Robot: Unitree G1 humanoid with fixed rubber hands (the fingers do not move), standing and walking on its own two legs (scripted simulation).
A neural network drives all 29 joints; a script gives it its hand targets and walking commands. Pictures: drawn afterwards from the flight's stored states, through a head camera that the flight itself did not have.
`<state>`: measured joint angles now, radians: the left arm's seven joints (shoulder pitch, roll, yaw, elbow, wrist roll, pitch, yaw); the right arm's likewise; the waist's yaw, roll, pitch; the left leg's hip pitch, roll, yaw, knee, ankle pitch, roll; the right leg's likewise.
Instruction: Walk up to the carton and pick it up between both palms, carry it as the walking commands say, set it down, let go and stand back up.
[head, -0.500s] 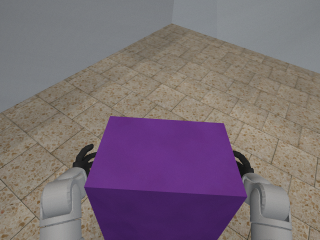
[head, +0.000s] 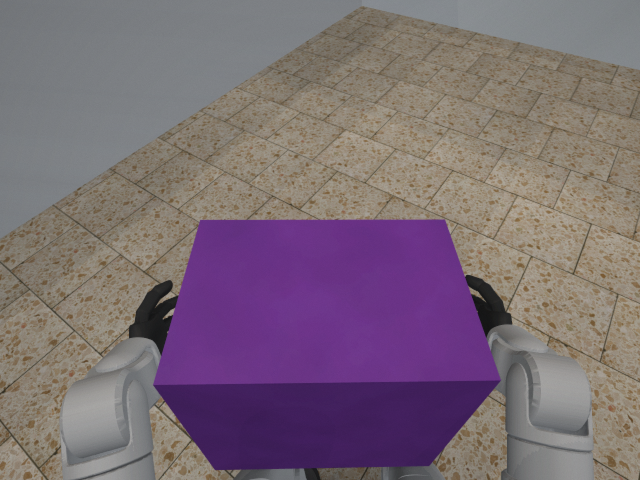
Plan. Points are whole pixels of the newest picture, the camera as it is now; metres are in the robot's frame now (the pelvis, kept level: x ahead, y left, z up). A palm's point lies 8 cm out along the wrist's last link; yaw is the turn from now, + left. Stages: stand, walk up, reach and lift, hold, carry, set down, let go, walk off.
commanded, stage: carry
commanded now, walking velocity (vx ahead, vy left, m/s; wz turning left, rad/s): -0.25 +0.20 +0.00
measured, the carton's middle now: (323, 352) +0.27 +0.01 +0.00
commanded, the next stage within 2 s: none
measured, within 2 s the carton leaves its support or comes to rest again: neither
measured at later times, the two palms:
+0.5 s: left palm out of the picture +0.09 +0.22 +0.08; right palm out of the picture +0.09 -0.16 +0.06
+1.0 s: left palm out of the picture -0.07 +0.27 +0.10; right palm out of the picture -0.06 -0.11 +0.10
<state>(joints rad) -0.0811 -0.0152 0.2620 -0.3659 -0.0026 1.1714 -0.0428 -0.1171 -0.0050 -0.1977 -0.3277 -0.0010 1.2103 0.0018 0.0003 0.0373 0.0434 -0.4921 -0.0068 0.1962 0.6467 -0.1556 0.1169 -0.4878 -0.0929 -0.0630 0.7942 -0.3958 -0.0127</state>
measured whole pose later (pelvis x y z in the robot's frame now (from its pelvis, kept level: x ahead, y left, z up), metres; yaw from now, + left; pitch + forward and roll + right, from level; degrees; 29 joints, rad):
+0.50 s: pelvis -0.17 +0.03 -0.01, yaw -1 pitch +0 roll +1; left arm -0.12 -0.04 0.28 -0.37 -0.02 1.11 -0.07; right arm -0.10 0.00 -0.22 -0.42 -0.01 1.19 0.00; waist 0.03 0.05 0.02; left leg -0.61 0.02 0.03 0.78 -0.29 -0.02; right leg -0.47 -0.04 -0.08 0.82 -0.38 -0.03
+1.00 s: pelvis -0.31 +0.07 +0.02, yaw -1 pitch +1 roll -1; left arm -0.07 0.00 0.25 -0.30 -0.01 1.17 -0.05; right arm -0.10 0.01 -0.19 -0.28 -0.03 1.21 0.01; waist 0.05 0.01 -0.15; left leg -0.44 0.07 0.06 0.56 -0.14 -0.01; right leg -0.32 -0.02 -0.07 0.59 -0.31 0.00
